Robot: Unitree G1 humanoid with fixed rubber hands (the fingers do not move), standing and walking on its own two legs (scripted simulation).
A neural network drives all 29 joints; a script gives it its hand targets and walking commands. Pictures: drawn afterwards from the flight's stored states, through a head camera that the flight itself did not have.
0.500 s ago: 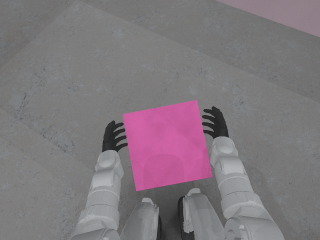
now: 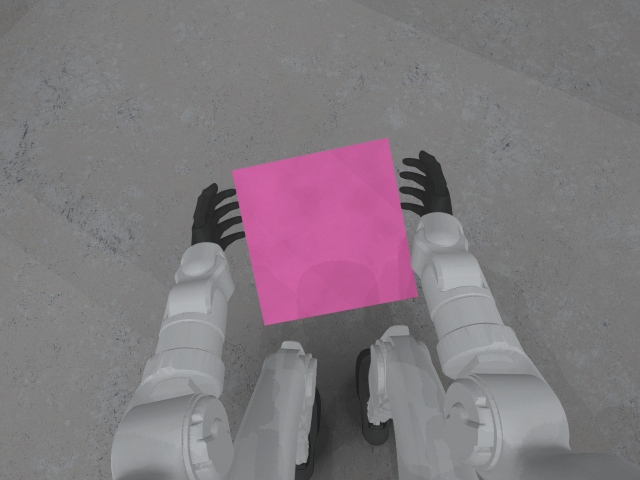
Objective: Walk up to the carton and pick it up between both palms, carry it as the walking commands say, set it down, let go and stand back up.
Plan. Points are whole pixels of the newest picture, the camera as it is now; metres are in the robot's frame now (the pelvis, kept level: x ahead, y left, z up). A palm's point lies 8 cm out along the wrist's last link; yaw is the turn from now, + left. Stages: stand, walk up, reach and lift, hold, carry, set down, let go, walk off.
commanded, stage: set down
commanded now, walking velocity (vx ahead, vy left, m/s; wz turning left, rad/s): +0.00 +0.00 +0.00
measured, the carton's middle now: (326, 230) +0.44 +0.02 -0.18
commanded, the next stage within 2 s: none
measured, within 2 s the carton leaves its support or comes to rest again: neither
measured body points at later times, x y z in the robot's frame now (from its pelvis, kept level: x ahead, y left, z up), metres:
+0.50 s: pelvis -0.02 +0.02 -0.07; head +0.24 +0.01 +0.29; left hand +0.43 +0.18 -0.18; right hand +0.46 -0.11 -0.17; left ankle +0.05 +0.10 -0.53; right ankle +0.12 -0.07 -0.53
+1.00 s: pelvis -0.02 +0.02 -0.14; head +0.28 +0.02 +0.20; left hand +0.45 +0.19 -0.27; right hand +0.49 -0.11 -0.26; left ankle +0.05 +0.10 -0.53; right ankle +0.12 -0.07 -0.53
